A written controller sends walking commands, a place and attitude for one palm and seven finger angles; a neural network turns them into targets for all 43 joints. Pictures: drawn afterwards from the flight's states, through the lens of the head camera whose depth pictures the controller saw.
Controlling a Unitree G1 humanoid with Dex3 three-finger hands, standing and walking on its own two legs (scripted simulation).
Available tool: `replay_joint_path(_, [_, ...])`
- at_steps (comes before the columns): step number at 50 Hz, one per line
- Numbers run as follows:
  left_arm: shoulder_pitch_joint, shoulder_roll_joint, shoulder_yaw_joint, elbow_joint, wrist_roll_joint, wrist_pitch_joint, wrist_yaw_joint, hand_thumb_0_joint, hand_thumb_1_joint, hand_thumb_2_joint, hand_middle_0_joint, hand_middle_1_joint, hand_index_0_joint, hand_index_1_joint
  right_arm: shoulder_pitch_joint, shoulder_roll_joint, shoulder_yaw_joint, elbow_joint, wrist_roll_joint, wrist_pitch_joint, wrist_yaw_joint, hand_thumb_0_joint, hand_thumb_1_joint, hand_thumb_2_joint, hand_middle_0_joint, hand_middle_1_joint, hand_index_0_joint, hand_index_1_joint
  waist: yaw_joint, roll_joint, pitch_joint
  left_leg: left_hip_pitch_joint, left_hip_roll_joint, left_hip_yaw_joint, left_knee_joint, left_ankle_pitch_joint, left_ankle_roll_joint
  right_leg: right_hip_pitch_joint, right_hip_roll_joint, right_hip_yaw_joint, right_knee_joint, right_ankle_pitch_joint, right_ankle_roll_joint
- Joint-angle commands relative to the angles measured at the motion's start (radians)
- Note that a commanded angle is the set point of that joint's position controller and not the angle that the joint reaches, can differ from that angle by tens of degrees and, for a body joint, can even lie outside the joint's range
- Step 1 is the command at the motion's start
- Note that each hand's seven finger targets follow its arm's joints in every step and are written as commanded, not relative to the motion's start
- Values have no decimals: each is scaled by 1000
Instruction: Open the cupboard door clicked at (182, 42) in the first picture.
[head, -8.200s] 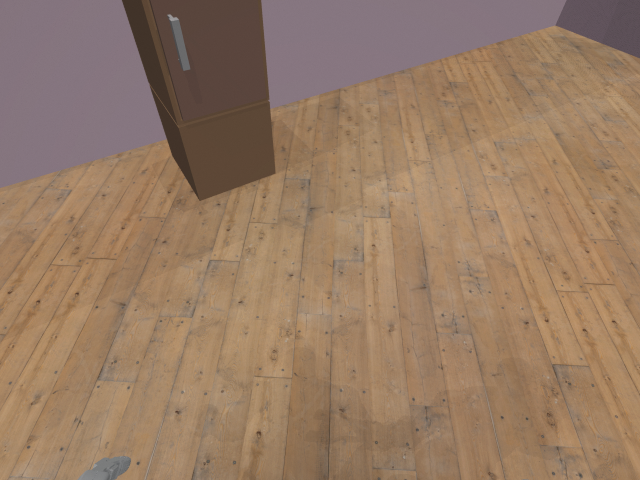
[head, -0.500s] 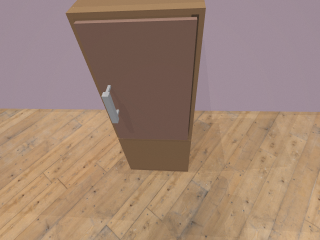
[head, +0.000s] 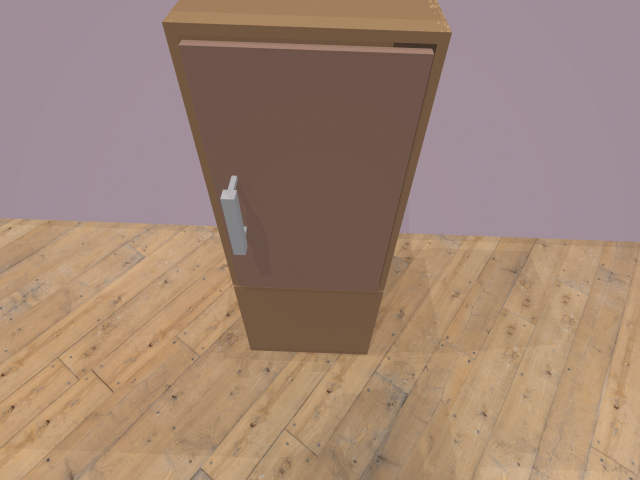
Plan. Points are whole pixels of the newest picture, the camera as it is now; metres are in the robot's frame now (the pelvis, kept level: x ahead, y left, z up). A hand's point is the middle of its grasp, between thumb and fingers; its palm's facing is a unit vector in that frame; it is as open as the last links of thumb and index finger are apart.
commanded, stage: come to a stop and stand still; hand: left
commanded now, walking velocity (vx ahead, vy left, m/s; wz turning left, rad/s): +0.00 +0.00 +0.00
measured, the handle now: (237, 216) +0.57 +0.20 -0.06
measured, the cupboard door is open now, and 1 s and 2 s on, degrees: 0 0 0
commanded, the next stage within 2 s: look again from close up in 0.04 s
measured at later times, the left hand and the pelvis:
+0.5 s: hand out of the picture +0.02 +0.17 -0.17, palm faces +0.00 -0.97 -0.25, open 7.4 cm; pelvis +0.00 -0.01 -0.01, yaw -1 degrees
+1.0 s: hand (212, 398) +0.21 +0.15 -0.01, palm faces +0.16 -0.99 -0.06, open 7.7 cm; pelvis -0.03 -0.04 -0.03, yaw +1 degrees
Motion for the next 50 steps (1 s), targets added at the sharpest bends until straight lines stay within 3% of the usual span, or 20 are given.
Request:
replay_joint_path(1, [59,99,19,-19,-6,-10,3,0,900,900,-200,-300,-200,-300,71,-95,-11,-3,4,-10,-5,0,-900,-900,200,300,200,300,3,28,0,-27,122,-79,-66,348,1,42,-46,25,-40,220,-41])
replay_joint_path(6, [55,98,16,-17,-8,-7,3,0,900,900,-200,-300,-200,-300,80,-86,-10,10,3,-8,-5,0,-900,-900,200,300,200,300,6,31,27,-42,120,-81,-83,277,2,38,-44,27,-58,183,-41])
replay_joint_path(7, [130,122,5,1,5,-38,46,0,900,900,-200,-300,-200,-300,7,-127,-10,-68,14,-20,9,0,-900,-900,200,300,200,300,28,3,22,-91,124,-52,115,387,-20,5,-80,92,-15,475,-56])
replay_joint_path(8, [94,153,12,-44,0,-51,36,0,900,900,-200,-300,-200,-300,80,-87,-10,-85,0,-17,14,0,-900,-900,200,300,200,300,-18,49,-52,-89,85,-63,65,184,-14,46,-96,85,31,397,-80])
replay_joint_path(9, [62,133,5,-54,-3,-49,25,0,900,900,-200,-300,-200,-300,89,-76,-6,-76,-2,-22,13,0,-900,-900,200,300,200,300,-12,77,-16,-104,93,-75,16,204,-1,16,-73,66,44,293,-85])
replay_joint_path(12, [70,112,6,-63,-2,-39,14,0,900,900,-200,-300,-200,-300,122,-95,-3,-85,-7,-27,13,0,-900,-900,200,300,200,300,-8,124,-85,-65,128,-89,24,356,22,26,-18,17,82,118,-80])
replay_joint_path(16, [49,100,4,-70,-3,-32,6,0,900,900,-200,-300,-200,-300,127,-97,-2,-94,-4,-20,7,0,-900,-900,200,300,200,300,-10,9,-5,-95,120,-84,19,295,30,-12,-17,19,71,123,-75])
replay_joint_path(20, [51,101,6,-68,-3,-26,1,0,900,900,-200,-300,-200,-300,125,-85,2,-85,-4,-17,8,0,-900,-900,200,300,200,300,-7,2,61,-127,106,-83,-25,169,28,-39,-21,29,47,92,-72])
replay_joint_path(36, [74,110,14,-60,-3,-35,-3,0,900,900,-200,-300,-200,-300,114,-73,1,-39,-3,-16,4,0,-900,-900,200,300,200,300,-5,-3,8,-66,96,-48,-12,156,11,-30,-38,69,8,184,-82])
replay_joint_path(37, [178,145,22,-22,0,-47,41,0,900,900,-200,-300,-200,-300,6,-122,-17,-106,9,-12,14,0,-900,-900,200,300,200,300,41,-243,40,-187,113,-25,216,139,-24,7,-99,140,-1,666,-54])
replay_joint_path(38, [-621,341,121,-1546,-196,-288,24,0,877,890,-202,-315,-202,-315,20,-272,-31,-424,57,-179,-35,0,-900,-900,200,300,200,300,-91,32,-477,62,8,-20,57,301,26,88,-12,84,103,540,-76])
replay_joint_path(39, [-126,259,127,-1226,-113,-224,61,0,853,880,-203,-330,-203,-330,-59,-175,-17,-363,36,-255,-73,0,-900,-900,200,300,200,300,6,223,-432,107,23,5,46,446,32,68,49,47,135,351,-95])
replay_joint_path(40, [-113,182,79,-1144,-144,-177,107,0,830,870,-205,-345,-205,-345,-60,-184,-27,-306,50,-278,-73,0,-900,-900,200,300,200,300,-21,253,-314,20,29,-2,73,342,1,-21,48,0,105,199,-84])
replay_joint_path(41, [134,-20,-20,-967,-154,-88,95,0,807,860,-207,-360,-207,-360,-27,-143,-26,-308,63,-277,-63,0,-900,-900,200,300,200,300,-34,122,-190,-61,35,-19,67,292,5,-78,51,-24,93,168,-69])
replay_joint_path(42, [-27,9,-8,-1155,-189,-128,68,0,783,850,-208,-375,-208,-375,-61,-181,-28,-388,69,-294,-61,0,-900,-900,200,300,200,300,-46,84,-79,-119,22,-45,86,218,6,-133,46,-29,91,141,-56])
replay_joint_path(43, [-34,92,80,-1149,-180,-182,51,0,760,840,-210,-390,-210,-390,-44,-203,-51,-403,55,-306,-65,0,-900,-900,200,300,200,300,-66,-8,-95,-152,14,-38,125,144,9,-197,52,-40,90,58,-52])
replay_joint_path(44, [-10,74,85,-1084,-175,-239,24,0,737,830,-212,-405,-212,-405,-39,-202,-55,-428,40,-318,-64,0,-900,-900,200,300,200,300,-71,-104,-41,-225,3,-41,165,91,14,-276,60,-49,106,-10,-44])
replay_joint_path(47, [215,8,135,-829,-203,-416,-115,0,667,800,-217,-450,-217,-450,-64,-187,-76,-514,16,-337,-27,0,-900,-900,200,300,200,300,15,-297,-41,-469,-19,-40,321,-23,-5,-420,56,-24,234,-175,-45])
replay_joint_path(49, [312,43,204,-821,-252,-560,-240,0,620,780,-220,-480,-220,-480,-81,-190,-94,-571,11,-342,5,0,-900,-900,200,300,200,300,66,-294,-142,-590,-33,-28,420,-16,-19,-382,48,21,338,-97,-53])
replay_joint_path(50, [354,73,250,-794,-272,-613,-317,0,597,770,-222,-495,-222,-495,-79,-196,-105,-603,18,-337,27,0,-900,-900,200,300,200,300,92,-209,-193,-616,-41,-27,466,15,-29,-345,39,42,400,-6,-69])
